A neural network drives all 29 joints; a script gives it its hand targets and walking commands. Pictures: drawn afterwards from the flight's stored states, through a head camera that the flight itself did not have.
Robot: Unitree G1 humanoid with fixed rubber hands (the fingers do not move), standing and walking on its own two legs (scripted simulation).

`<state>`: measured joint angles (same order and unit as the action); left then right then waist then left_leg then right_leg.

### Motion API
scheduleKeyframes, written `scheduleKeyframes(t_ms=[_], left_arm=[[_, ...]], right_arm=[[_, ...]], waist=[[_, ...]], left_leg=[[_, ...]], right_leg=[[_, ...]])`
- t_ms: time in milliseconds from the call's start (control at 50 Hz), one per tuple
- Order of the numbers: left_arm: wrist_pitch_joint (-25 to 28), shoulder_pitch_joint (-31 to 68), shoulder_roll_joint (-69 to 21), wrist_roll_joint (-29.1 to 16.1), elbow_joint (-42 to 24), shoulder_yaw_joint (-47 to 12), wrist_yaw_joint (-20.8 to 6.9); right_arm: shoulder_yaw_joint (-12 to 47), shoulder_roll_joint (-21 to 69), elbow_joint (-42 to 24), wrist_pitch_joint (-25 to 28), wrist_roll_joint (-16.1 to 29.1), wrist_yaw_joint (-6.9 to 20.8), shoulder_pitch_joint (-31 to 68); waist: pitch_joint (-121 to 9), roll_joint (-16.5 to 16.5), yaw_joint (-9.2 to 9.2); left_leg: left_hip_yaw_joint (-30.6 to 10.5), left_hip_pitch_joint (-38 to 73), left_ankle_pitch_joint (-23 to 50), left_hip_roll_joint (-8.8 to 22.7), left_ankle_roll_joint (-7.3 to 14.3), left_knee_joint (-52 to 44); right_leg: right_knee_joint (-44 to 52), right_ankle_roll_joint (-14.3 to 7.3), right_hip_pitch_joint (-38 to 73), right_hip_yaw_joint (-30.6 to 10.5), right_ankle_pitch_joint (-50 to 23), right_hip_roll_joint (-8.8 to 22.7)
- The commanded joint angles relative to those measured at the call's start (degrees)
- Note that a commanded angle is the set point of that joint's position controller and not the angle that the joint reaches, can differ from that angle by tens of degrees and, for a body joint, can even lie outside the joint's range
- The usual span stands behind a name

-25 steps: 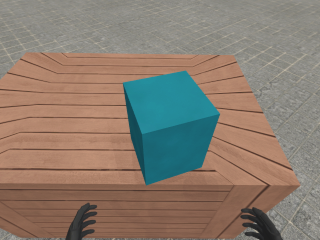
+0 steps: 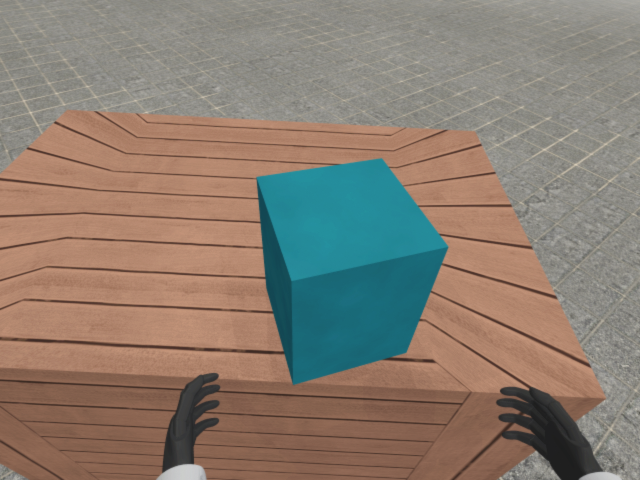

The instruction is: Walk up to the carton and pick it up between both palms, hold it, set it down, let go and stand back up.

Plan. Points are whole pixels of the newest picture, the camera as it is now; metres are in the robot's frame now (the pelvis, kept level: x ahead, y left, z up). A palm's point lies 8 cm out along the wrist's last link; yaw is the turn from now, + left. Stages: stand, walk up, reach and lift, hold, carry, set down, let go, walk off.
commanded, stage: reach and lift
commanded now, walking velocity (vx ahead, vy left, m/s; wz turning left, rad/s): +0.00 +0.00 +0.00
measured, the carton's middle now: (337, 271) +0.41 -0.01 +0.03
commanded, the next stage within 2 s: none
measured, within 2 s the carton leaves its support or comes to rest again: neither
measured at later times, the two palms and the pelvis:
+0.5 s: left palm (217, 400) +0.21 +0.13 +0.04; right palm (573, 401) +0.23 -0.29 +0.02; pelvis -0.02 -0.03 +0.00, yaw -1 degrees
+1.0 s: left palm (208, 337) +0.26 +0.14 +0.09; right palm (554, 322) +0.31 -0.27 +0.08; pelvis -0.02 -0.02 +0.00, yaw -2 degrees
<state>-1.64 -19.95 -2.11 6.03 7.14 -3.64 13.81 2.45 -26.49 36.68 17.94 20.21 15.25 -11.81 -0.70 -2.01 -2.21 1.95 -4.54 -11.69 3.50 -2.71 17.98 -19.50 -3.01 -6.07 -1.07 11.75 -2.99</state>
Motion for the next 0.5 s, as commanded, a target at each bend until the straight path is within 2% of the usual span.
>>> scheduleKeyframes(t_ms=[0,280,400,480], left_arm=[[1.6,5.1,-2.3,0.3,-10.6,-1.2,1.3],[-1.8,12.9,-8.0,-0.1,-15.8,-2.4,5.0],[-5.6,19.4,-7.5,-0.3,-15.5,0.3,4.6],[-7.9,23.0,-6.6,-0.6,-18.0,1.3,4.2]], right_arm=[[-3.6,-12.3,-6.2,2.1,2.0,0.5,6.2],[-1.8,-14.2,-7.3,2.4,6.2,0.9,15.2],[-0.8,-12.8,-9.6,-0.7,6.0,-0.9,21.0],[-1.3,-13.1,-12.5,-3.3,5.7,-2.2,24.3]], waist=[[-3.8,-3.4,-0.03],[-6.4,-5.8,-0.87],[-6.3,-7.1,-1.52],[-8.6,-6.7,-1.56]], left_leg=[[0.3,3.4,9.9,-2.6,2.3,0.3],[0.4,-1.3,5.4,-2.7,2.8,2.3],[0.4,-5.2,2.4,-3.1,3.2,1.0],[0.1,-4.5,3.8,-2.9,3.2,-0.2]], right_leg=[[2.8,-2.1,-5.1,-0.5,-13.4,0.8],[1.5,-2.7,-6.5,-3.7,-9.1,1.5],[1.9,-0.6,-1.6,-8.8,-8.0,3.5],[1.8,-0.4,1.2,-9.1,-10.7,3.4]])
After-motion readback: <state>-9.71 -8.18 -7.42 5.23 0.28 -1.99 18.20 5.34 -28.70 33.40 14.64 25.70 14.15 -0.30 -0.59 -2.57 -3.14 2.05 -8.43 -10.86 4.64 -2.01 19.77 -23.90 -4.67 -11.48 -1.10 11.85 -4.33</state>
